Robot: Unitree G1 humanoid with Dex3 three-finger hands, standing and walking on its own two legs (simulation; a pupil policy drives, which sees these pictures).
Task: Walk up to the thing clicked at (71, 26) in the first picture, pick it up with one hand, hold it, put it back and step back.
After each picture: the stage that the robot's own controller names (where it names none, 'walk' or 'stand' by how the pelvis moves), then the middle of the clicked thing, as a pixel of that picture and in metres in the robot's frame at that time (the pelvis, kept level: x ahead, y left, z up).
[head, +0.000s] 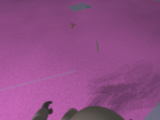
stand; (71, 25) +2.18 +0.69 -0.72
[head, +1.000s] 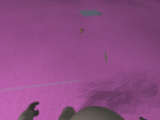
walk; (81, 30) +2.10 +0.34 -0.70
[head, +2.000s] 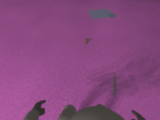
walk; (86, 41) +1.47 +0.15 -0.71
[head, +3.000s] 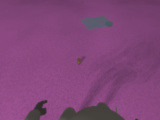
walk; (78, 61) +0.92 +0.20 -0.71
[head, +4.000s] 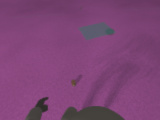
walk; (73, 83) +0.52 +0.25 -0.70
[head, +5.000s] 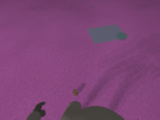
stand; (75, 92) +0.35 +0.21 -0.69
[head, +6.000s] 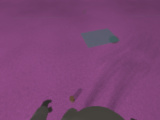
stand; (72, 99) +0.30 +0.21 -0.72
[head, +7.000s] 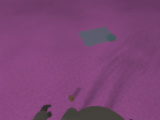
stand; (71, 98) +0.30 +0.22 -0.72
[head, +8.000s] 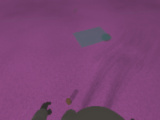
stand; (68, 101) +0.26 +0.25 -0.72
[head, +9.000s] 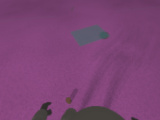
stand; (68, 100) +0.25 +0.25 -0.72
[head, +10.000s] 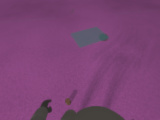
stand; (68, 101) +0.26 +0.25 -0.72
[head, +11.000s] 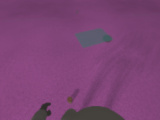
stand; (70, 100) +0.30 +0.23 -0.72
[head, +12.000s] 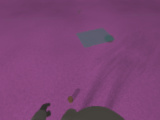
stand; (70, 99) +0.30 +0.22 -0.72
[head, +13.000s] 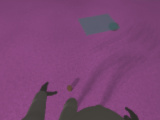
go down; (69, 88) +0.32 +0.22 -0.69
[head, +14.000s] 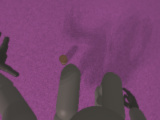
go down; (63, 60) +0.38 +0.25 -0.29
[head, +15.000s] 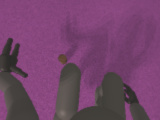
close in; (63, 59) +0.37 +0.27 -0.28
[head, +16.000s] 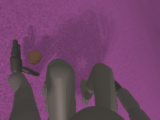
close in; (34, 57) +0.33 +0.29 -0.21
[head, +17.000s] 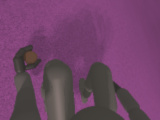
close; (31, 58) +0.34 +0.30 -0.21
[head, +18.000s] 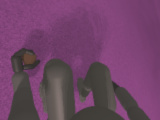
lift; (29, 59) +0.33 +0.30 -0.22
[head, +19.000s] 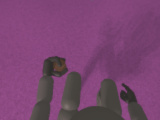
lift; (60, 67) +0.30 +0.22 -0.02
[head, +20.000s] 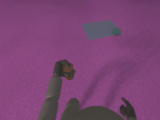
lift; (68, 71) +0.31 +0.17 +0.00
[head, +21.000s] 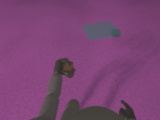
hold; (68, 70) +0.33 +0.17 +0.00
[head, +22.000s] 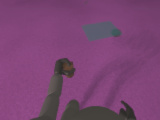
hold; (68, 69) +0.33 +0.17 +0.00
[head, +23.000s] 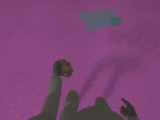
crouch; (66, 70) +0.33 +0.18 -0.05
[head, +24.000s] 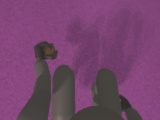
lower; (50, 52) +0.41 +0.27 -0.12
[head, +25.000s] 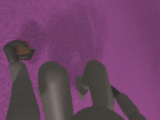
lower; (24, 51) +0.39 +0.30 -0.22
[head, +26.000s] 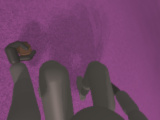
lower; (25, 52) +0.38 +0.30 -0.21
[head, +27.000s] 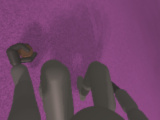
lower; (27, 54) +0.36 +0.30 -0.22
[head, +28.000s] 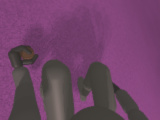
lower; (28, 56) +0.35 +0.30 -0.21
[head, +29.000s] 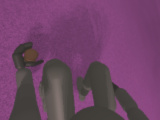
open; (30, 57) +0.34 +0.29 -0.22
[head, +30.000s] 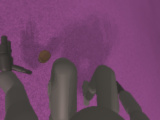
stand; (44, 57) +0.34 +0.27 -0.22
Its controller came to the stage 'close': yes
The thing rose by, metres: 0.71
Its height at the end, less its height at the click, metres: +0.00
